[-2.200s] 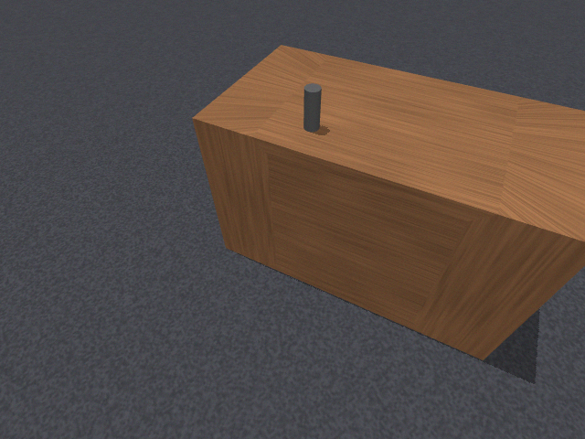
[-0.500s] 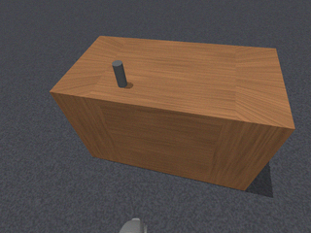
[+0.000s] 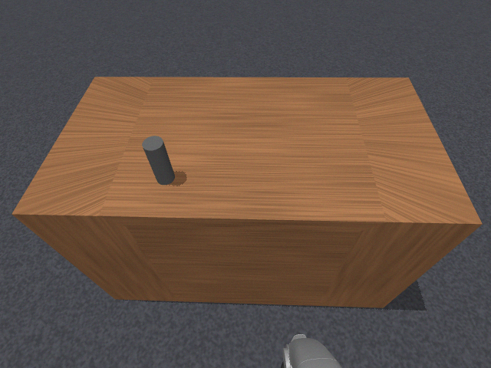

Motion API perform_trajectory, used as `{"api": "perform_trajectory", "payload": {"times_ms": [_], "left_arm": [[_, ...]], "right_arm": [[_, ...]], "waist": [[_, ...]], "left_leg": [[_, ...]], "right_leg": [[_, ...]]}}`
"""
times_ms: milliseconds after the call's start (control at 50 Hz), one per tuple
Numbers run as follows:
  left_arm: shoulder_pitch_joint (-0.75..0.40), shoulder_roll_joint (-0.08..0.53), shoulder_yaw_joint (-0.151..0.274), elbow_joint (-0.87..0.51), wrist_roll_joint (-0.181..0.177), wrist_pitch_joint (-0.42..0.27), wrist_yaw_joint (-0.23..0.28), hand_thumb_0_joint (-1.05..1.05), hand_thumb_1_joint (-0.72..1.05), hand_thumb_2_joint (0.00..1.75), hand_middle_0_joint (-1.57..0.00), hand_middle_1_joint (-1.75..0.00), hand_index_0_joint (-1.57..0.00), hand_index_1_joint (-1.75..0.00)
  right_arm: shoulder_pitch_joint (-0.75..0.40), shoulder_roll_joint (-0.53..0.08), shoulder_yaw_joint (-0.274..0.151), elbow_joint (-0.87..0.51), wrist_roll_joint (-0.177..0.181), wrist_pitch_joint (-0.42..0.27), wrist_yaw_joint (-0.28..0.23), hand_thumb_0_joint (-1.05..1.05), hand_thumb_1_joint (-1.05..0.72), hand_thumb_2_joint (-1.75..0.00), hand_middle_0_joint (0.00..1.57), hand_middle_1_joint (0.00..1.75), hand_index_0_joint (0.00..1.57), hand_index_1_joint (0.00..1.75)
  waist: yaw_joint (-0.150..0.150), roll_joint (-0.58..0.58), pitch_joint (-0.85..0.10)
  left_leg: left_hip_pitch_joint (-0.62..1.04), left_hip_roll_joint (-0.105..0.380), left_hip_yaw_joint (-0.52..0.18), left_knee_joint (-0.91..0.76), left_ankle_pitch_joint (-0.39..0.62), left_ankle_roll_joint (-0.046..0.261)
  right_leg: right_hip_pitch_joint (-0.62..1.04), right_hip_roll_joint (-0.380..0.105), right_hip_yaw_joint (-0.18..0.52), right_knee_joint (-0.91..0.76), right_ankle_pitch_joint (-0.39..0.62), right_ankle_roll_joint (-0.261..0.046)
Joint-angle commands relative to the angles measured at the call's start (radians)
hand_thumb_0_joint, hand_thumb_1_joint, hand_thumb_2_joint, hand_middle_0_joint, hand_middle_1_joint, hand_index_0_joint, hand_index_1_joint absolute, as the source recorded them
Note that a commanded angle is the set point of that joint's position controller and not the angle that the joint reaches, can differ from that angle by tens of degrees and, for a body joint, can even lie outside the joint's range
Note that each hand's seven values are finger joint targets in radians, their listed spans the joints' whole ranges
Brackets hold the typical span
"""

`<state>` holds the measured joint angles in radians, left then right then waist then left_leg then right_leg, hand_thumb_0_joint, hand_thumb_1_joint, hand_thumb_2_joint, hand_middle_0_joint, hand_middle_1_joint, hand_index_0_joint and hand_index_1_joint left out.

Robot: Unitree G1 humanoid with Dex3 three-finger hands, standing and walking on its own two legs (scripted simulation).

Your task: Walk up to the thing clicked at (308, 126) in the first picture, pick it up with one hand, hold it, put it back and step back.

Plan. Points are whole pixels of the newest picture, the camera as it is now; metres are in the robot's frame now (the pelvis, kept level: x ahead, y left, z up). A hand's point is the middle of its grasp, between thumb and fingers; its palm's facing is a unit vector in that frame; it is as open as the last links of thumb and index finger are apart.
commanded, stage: walk up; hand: left
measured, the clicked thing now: (159, 161) +0.57 +0.19 -0.06
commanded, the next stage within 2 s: stand in 1.94 s
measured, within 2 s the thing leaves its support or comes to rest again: neither
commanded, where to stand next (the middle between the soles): +0.13 +0.02 m, yaw -5 degrees
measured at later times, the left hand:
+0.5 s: hand (92, 365) +0.18 +0.30 -0.16, palm faces -0.10 -0.93 -0.35, open 7.4 cm
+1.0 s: hand out of the picture +0.16 +0.29 -0.16, palm faces -0.12 -0.93 -0.36, open 7.4 cm
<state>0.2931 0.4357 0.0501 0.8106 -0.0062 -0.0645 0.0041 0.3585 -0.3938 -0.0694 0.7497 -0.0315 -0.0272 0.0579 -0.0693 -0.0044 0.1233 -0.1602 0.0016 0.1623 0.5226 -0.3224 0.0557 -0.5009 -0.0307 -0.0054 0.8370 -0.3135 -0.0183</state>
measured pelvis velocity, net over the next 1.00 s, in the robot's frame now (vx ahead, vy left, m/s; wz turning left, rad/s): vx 0.05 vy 0.03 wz -0.13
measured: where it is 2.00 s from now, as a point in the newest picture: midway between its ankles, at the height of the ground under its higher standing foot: outside the picture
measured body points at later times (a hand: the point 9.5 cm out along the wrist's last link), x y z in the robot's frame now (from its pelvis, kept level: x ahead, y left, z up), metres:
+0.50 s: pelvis +0.05 +0.05 -0.02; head +0.07 +0.06 +0.43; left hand +0.19 +0.34 -0.14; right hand +0.08 -0.28 -0.12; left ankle +0.09 +0.18 -0.73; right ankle +0.10 -0.08 -0.72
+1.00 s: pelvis +0.05 +0.03 -0.01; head +0.06 +0.03 +0.44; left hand +0.17 +0.33 -0.13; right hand +0.08 -0.28 -0.14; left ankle +0.10 +0.18 -0.73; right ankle +0.02 -0.11 -0.73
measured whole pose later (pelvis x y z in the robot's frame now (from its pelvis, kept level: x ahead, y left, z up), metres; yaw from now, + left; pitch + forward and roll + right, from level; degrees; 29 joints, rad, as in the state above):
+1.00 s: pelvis +0.05 +0.03 -0.01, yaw -7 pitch -3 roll +0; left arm 0.17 0.38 0.04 0.99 0.00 0.00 -0.01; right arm 0.20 -0.36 -0.01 0.97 -0.01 -0.03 0.01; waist 0.01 0.00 0.08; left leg -0.32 0.07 -0.01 0.68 -0.32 -0.04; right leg -0.25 -0.01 0.04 0.68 -0.38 0.02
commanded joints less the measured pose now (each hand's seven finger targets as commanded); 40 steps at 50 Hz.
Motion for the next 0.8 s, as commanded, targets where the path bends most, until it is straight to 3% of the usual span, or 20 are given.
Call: {"api": "perform_trajectory", "payload": {"times_ms": [0,60,80,100,120,200,300,380,400,420,440,460,520,560,620,680,720,740,760,780], "left_arm": [[0.046,0.12,0.043,-0.064,0.015,-0.02,0.019,0.0,0.9,0.9,-0.2,-0.3,-0.2,-0.3],[0.156,0.181,0.071,-0.027,0.028,-0.031,0.031,0.0,0.9,0.9,-0.2,-0.3,-0.2,-0.3],[0.162,0.256,0.092,-0.043,0.032,-0.034,0.038,0.0,0.9,0.9,-0.2,-0.3,-0.2,-0.3],[0.092,0.237,0.07,-0.082,0.019,-0.029,0.04,0.0,0.9,0.9,-0.2,-0.3,-0.2,-0.3],[0.031,0.252,0.07,-0.085,0.013,-0.019,0.042,0.0,0.9,0.9,-0.2,-0.3,-0.2,-0.3],[-0.04,0.188,0.05,-0.076,0.017,-0.014,0.033,0.0,0.9,0.9,-0.2,-0.3,-0.2,-0.3],[-0.107,0.188,0.054,-0.063,0.034,0.021,0.015,0.0,0.9,0.9,-0.2,-0.3,-0.2,-0.3],[-0.145,0.171,0.053,-0.071,0.023,0.07,-0.001,0.0,0.9,0.9,-0.2,-0.3,-0.2,-0.3],[-0.159,0.144,0.046,-0.074,0.018,0.079,-0.005,0.0,0.9,0.9,-0.2,-0.3,-0.2,-0.3],[-0.165,0.118,0.042,-0.073,0.015,0.087,-0.007,0.0,0.9,0.9,-0.2,-0.3,-0.2,-0.3],[-0.174,0.167,0.063,-0.051,0.022,0.096,0.003,0.0,0.9,0.9,-0.2,-0.3,-0.2,-0.3],[-0.142,0.196,0.074,-0.039,0.026,0.097,0.003,0.0,0.9,0.9,-0.2,-0.3,-0.2,-0.3],[-0.087,0.164,0.079,0.007,0.018,0.093,-0.013,0.0,0.9,0.9,-0.2,-0.3,-0.2,-0.3],[-0.096,0.144,0.074,0.012,0.015,0.094,-0.025,0.0,0.9,0.9,-0.2,-0.3,-0.2,-0.3],[-0.116,0.123,0.057,0.021,0.015,0.075,-0.029,0.0,0.9,0.9,-0.2,-0.3,-0.2,-0.3],[-0.039,0.113,0.054,0.088,0.024,0.055,-0.016,0.0,0.9,0.9,-0.2,-0.3,-0.2,-0.3],[-0.006,0.176,0.071,0.114,0.039,0.032,0.002,0.0,0.9,0.9,-0.2,-0.3,-0.2,-0.3],[-0.031,0.235,0.081,0.1,0.05,0.023,0.006,0.0,0.9,0.9,-0.2,-0.3,-0.2,-0.3],[-0.085,0.281,0.076,0.083,0.038,0.027,0.004,0.0,0.9,0.9,-0.2,-0.3,-0.2,-0.3],[-0.134,0.28,0.071,0.07,0.037,0.029,-0.001,0.0,0.9,0.9,-0.2,-0.3,-0.2,-0.3]], "right_arm": [[-0.047,-0.212,-0.057,-0.103,0.007,-0.003,-0.028,0.0,-0.9,-0.9,0.2,0.3,0.2,0.3],[-0.057,-0.149,-0.027,-0.106,0.035,-0.002,-0.034,0.0,-0.9,-0.9,0.2,0.3,0.2,0.3],[0.007,-0.11,-0.011,-0.101,0.04,0.002,-0.035,0.0,-0.9,-0.9,0.2,0.3,0.2,0.3],[0.056,-0.144,-0.015,-0.064,0.03,0.028,-0.049,0.0,-0.9,-0.9,0.2,0.3,0.2,0.3],[0.052,-0.205,-0.039,-0.046,0.02,0.042,-0.059,0.0,-0.9,-0.9,0.2,0.3,0.2,0.3],[0.035,-0.196,-0.029,0.04,0.03,0.043,-0.056,0.0,-0.9,-0.9,0.2,0.3,0.2,0.3],[0.003,-0.174,-0.015,0.089,0.027,0.014,-0.067,0.0,-0.9,-0.9,0.2,0.3,0.2,0.3],[0.009,-0.191,-0.029,0.124,0.016,-0.003,-0.087,0.0,-0.9,-0.9,0.2,0.3,0.2,0.3],[0.007,-0.228,-0.038,0.126,0.004,-0.009,-0.093,0.0,-0.9,-0.9,0.2,0.3,0.2,0.3],[-0.024,-0.311,-0.057,0.113,-0.001,-0.015,-0.095,0.0,-0.9,-0.9,0.2,0.3,0.2,0.3],[-0.087,-0.364,-0.069,0.097,0.006,-0.017,-0.093,0.0,-0.9,-0.9,0.2,0.3,0.2,0.3],[-0.143,-0.363,-0.073,0.08,0.0,-0.022,-0.095,0.0,-0.9,-0.9,0.2,0.3,0.2,0.3],[-0.15,-0.287,-0.049,0.074,-0.001,-0.038,-0.103,0.0,-0.9,-0.9,0.2,0.3,0.2,0.3],[-0.113,-0.299,-0.055,0.087,-0.002,-0.041,-0.097,0.0,-0.9,-0.9,0.2,0.3,0.2,0.3],[-0.107,-0.289,-0.048,0.077,-0.014,-0.036,-0.087,0.0,-0.9,-0.9,0.2,0.3,0.2,0.3],[-0.156,-0.284,-0.036,0.062,-0.006,-0.015,-0.074,0.0,-0.9,-0.9,0.2,0.3,0.2,0.3],[-0.138,-0.202,-0.006,0.06,0.02,-0.008,-0.073,0.0,-0.9,-0.9,0.2,0.3,0.2,0.3],[-0.137,-0.15,0.013,0.044,0.032,-0.009,-0.073,0.0,-0.9,-0.9,0.2,0.3,0.2,0.3],[-0.186,-0.181,0.002,0.049,0.032,-0.004,-0.085,0.0,-0.9,-0.9,0.2,0.3,0.2,0.3],[-0.161,-0.212,-0.014,0.079,0.027,-0.007,-0.087,0.0,-0.9,-0.9,0.2,0.3,0.2,0.3]], "waist": [[0.04,0.098,-0.084],[0.138,-0.082,-0.192],[0.129,-0.258,-0.244],[0.088,-0.143,-0.213],[0.083,-0.125,-0.174],[0.06,-0.096,-0.129],[0.073,-0.209,-0.15],[0.048,-0.159,-0.135],[0.037,-0.068,-0.123],[0.035,0.12,-0.082],[0.027,0.214,-0.039],[0.058,0.193,-0.004],[0.089,0.151,-0.046],[0.068,0.202,-0.082],[0.043,0.252,-0.139],[0.089,0.224,-0.155],[0.109,0.074,-0.207],[0.097,-0.098,-0.183],[0.102,-0.133,-0.167],[0.079,-0.155,-0.127]], "left_leg": [[-0.033,0.266,-0.17,-0.033,0.686,0.151],[-0.151,0.155,-0.103,0.287,0.39,0.041],[-0.316,0.033,-0.07,0.471,-0.014,-0.016],[-0.302,0.015,-0.174,0.521,-0.276,-0.035],[-0.299,0.03,-0.198,0.564,-0.364,-0.033],[-0.266,0.046,-0.212,0.463,-0.231,-0.036],[-0.146,0.025,-0.127,0.223,-0.1,-0.063],[-0.04,-0.003,-0.097,0.052,0.07,-0.04],[-0.046,0.078,-0.218,-0.025,0.008,-0.013],[-0.111,0.282,-0.53,-0.182,-0.154,0.08],[-0.259,0.446,-0.674,-0.274,-0.21,0.198],[-0.285,0.473,-0.696,-0.266,-0.166,0.245],[-0.163,0.3,-0.421,-0.131,0.171,0.159],[-0.073,0.254,-0.364,-0.113,0.141,0.124],[0.024,0.236,-0.325,-0.067,0.118,0.136],[-0.092,0.21,-0.252,0.042,0.198,0.109],[-0.192,0.152,-0.198,0.237,0.278,0.024],[-0.351,0.072,-0.16,0.333,0.101,-0.035],[-0.313,0.042,-0.17,0.335,-0.247,-0.032],[-0.209,0.062,-0.186,0.354,-0.259,-0.035]], "right_leg": [[0.164,0.022,-0.044,-0.151,0.126,-0.017],[0.476,0.004,0.057,-0.366,0.337,-0.059],[0.583,-0.226,0.416,-0.416,0.433,-0.153],[0.444,-0.343,0.58,-0.463,0.284,-0.216],[0.379,-0.375,0.619,-0.463,0.149,-0.301],[0.267,-0.192,0.356,-0.474,0.055,-0.17],[0.198,-0.125,0.203,-0.378,0.282,-0.172],[0.07,-0.087,0.196,-0.286,0.106,-0.127],[0.011,-0.058,0.191,-0.227,0.037,-0.094],[-0.068,0.057,0.145,-0.053,-0.127,-0.03],[0.005,0.068,0.11,0.175,-0.243,-0.008],[0.004,0.041,0.158,0.275,-0.23,-0.003],[-0.02,0.063,0.167,0.278,-0.166,-0.009],[-0.013,0.056,0.119,0.166,-0.153,0.0],[0.031,0.032,0.041,-0.041,-0.221,0.016],[0.267,0.06,-0.042,-0.336,-0.07,0.005],[0.45,-0.011,0.11,-0.428,0.125,-0.032],[0.49,-0.174,0.384,-0.432,0.25,-0.096],[0.355,-0.285,0.478,-0.437,0.212,-0.217],[0.235,-0.302,0.459,-0.411,0.226,-0.249]]}}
